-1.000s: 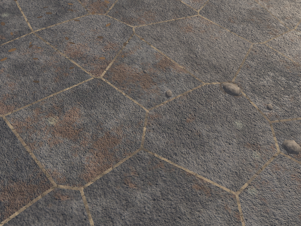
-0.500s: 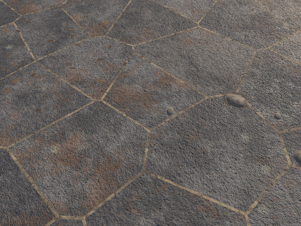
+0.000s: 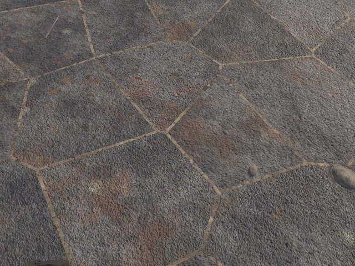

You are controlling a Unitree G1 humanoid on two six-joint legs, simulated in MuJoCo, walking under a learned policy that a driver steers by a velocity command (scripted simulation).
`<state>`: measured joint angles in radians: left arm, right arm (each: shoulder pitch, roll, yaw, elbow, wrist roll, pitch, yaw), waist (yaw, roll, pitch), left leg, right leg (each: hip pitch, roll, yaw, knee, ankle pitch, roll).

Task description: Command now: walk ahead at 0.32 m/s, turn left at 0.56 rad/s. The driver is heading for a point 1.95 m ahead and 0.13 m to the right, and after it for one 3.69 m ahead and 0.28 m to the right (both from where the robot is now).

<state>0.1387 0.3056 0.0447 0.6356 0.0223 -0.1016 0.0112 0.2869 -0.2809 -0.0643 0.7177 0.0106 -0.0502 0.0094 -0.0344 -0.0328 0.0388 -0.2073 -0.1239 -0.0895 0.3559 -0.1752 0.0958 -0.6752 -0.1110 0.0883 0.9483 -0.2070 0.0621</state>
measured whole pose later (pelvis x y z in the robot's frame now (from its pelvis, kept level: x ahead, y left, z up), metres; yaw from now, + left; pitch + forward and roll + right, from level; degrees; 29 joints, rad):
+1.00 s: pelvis +0.17 -0.07 +0.00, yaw -3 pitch +2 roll +2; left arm 0.21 0.30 0.06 0.62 0.00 0.01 0.01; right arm 0.11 -0.30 -0.08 0.70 0.00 0.03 -0.05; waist 0.02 0.02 0.05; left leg -0.53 -0.01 -0.05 1.14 -0.44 -0.08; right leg -0.32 0.05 0.05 0.50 -0.22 -0.07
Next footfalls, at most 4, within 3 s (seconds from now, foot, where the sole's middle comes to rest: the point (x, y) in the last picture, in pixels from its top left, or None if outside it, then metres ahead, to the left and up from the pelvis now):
0.18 right None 0.29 -0.13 -0.78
0.52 left None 0.18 0.10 -0.78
0.82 right None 0.23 -0.15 -0.78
1.32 left None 0.24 0.07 -0.78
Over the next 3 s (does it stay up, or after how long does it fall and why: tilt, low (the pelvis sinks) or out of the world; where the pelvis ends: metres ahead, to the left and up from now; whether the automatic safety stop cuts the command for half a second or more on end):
stays up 0.23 -0.02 0.00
